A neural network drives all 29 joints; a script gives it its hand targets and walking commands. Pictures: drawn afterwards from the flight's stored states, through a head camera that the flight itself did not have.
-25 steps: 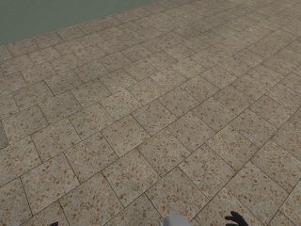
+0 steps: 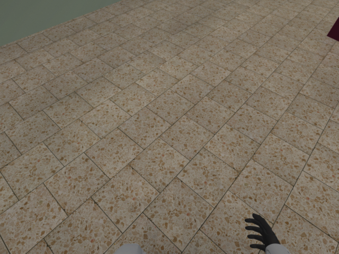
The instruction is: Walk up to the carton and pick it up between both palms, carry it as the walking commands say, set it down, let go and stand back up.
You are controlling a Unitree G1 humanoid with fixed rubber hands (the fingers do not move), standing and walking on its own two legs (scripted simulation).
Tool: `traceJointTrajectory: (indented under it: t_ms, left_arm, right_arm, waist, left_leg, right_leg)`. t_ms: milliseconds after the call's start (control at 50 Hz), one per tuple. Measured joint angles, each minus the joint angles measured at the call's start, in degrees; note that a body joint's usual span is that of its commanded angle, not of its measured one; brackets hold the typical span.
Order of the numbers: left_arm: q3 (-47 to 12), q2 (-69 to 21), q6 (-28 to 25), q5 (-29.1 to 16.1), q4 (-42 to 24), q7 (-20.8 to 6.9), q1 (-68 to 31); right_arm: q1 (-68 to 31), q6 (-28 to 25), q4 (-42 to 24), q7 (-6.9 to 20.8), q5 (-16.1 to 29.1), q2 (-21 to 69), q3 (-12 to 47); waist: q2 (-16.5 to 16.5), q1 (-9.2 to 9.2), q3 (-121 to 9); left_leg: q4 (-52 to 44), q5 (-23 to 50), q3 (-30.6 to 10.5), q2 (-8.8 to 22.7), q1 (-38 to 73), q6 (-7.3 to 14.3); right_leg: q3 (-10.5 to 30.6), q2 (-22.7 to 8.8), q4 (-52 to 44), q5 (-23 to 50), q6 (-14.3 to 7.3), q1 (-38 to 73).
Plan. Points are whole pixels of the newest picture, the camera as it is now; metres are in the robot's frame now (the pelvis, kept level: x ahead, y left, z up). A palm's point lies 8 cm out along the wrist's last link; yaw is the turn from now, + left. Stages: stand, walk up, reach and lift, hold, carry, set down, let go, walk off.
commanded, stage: walk up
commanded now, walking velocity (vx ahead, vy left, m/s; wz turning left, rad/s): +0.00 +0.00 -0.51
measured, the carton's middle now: out of the picture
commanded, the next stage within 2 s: none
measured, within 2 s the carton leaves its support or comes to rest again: neither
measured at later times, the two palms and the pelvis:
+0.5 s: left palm (128, 190) +0.28 +0.13 -0.09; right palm out of the picture -0.04 -0.35 -0.14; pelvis +0.05 -0.09 -0.01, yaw -18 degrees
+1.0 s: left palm (158, 187) +0.30 +0.04 -0.11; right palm out of the picture +0.39 -0.52 -0.10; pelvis +0.28 -0.24 -0.02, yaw -31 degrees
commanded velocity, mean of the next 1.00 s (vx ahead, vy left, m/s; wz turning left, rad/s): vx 0.43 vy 0.02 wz -0.46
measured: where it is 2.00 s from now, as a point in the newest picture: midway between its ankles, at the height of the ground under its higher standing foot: (240, 165)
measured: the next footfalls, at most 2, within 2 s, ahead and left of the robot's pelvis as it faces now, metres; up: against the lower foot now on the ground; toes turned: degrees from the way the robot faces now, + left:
left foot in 0.10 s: +0.03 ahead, +0.14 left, +0.00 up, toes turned -3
right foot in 0.50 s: +0.09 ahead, -0.24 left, +0.00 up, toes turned -24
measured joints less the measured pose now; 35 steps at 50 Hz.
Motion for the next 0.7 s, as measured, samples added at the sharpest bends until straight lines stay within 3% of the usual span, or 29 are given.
traceJointTrajectory:
  t_ms: [100, 140, 180, 300, 360, 460, 500, 540, 580, 620, 700]
  left_arm:
    - [0.41, 0.27, 0.32, -0.76, 0.48, -0.54, -0.93]
    - [0.76, 0.71, 0.56, -1.2, 1.03, -0.23, -1.95]
    - [0.93, 0.98, 0.83, -0.66, 1.38, -0.31, -2.2]
    - [0.92, 2.05, 1.24, 0.31, -0.68, -4.32, -2.55]
    - [0.53, 2.39, -0.14, 0.27, -1.34, -4.65, -3.3]
    - [-0.44, 2.47, -0.8, 0.09, -1.56, -5.05, -5.81]
    - [-0.86, 2.46, -1.45, 0.16, -1.63, -4.87, -7.36]
    - [-1.41, 1.34, -2.76, 0.23, -1.21, -4.21, -9.51]
    - [-2.37, 0.6, -4.4, -0.51, -1.24, -2.86, -8.81]
    - [-3.13, -0.11, -5.15, -0.59, -0.09, -1.61, -5.73]
    - [-3.15, -1.12, -5.83, -0.85, 2.86, -0.83, 1.64]
  right_arm:
    - [1.35, -1.12, -1.26, -0.7, 0.31, -0.24, 0.38]
    - [2.57, -1.24, -1.38, -1.15, 0.38, -0.17, -0.05]
    - [3.97, -1.33, -0.97, -1.45, -0.04, 0.13, -0.36]
    - [9.23, -3.69, 1.88, -1.25, -0.57, -0.01, -1.32]
    - [12.65, -5.2, 3.89, -0.48, -1.16, -0.52, -1.76]
    - [17.07, -6.21, 5.37, 0.23, -1.52, -2.18, -2.78]
    - [18.48, -5.99, 6.03, 0.61, -1.64, -3.15, -2.96]
    - [19.26, -5.61, 7.11, 1.15, -1.49, -4.2, -3.25]
    - [18.38, -4.87, 7.9, 1.98, -2.07, -3.87, -2.81]
    - [15.93, -4.61, 7.46, 2.75, -2.26, -3.39, -2.49]
    - [10.61, -4.84, 4.41, 3.55, -1.57, -2.92, -1.84]
  waist:
    - [0.14, -0.32, -0.96]
    - [-0.14, -0.86, -0.75]
    - [0.1, -1.15, -0.95]
    - [1.63, -2.57, -4.18]
    - [2.07, -3.45, -6.33]
    - [3.09, -6.14, -8.21]
    - [3.41, -6.91, -8.25]
    - [5.49, -6.93, -6.46]
    - [4.5, -6.23, -5.44]
    - [3.89, -5.21, -4.98]
    - [4.12, -2.21, -4.44]
  left_leg:
    - [-18.53, 3.39, 0.39, -0.35, 10.73, 0.89]
    - [-19.16, 6.66, 1.21, 0.13, 11.07, 1.45]
    - [-18.45, 5.89, 2.56, 1.45, 11.45, 1.35]
    - [-23.55, 6.3, 5.83, 5.66, 14.31, 0.05]
    - [-26.42, 6.74, 7.6, 7.88, 16.6, -1.93]
    - [-28.55, 4.52, 11.13, 11.47, 21.12, -4.43]
    - [-25.6, 1.59, 12.52, 13.05, 21.55, -4.82]
    - [-14.95, -3.31, 11.11, 16.49, 18.75, -2.95]
    - [3.28, -6.56, 5.54, 13.33, 11.18, -1.62]
    - [14.75, -2.65, 3.82, 10.55, 4.14, -0.51]
    - [18.55, 6.3, 4.22, 9.26, -6.03, -0.36]
  right_leg:
    - [2.1, 2.44, 4.14, -1.21, 1.06, -2.96]
    - [2.25, 3.26, 10.76, -9.22, 2.66, -5.57]
    - [-0.15, 2.97, 19.68, -14.53, 4.76, -8.67]
    - [-2.91, -1.88, 35.97, -6.25, 8.34, -15.12]
    - [-2.15, -4.28, 34.06, -2.89, 8.16, -15.87]
    - [-6.96, -8.2, 16.5, -8.29, 7.83, -10.64]
    - [-9.45, -8.3, 9.98, -10.68, 6.93, -7.43]
    - [-10.77, -5.8, 10.04, -6.27, 4.39, -6.17]
    - [-10.14, -5.6, 12.16, -9.04, 2.73, -5.31]
    - [-9.34, -5.15, 8.81, -9.54, 2.19, -1.84]
    - [-7.29, -3.15, 0.26, -8.17, 1.11, 5.97]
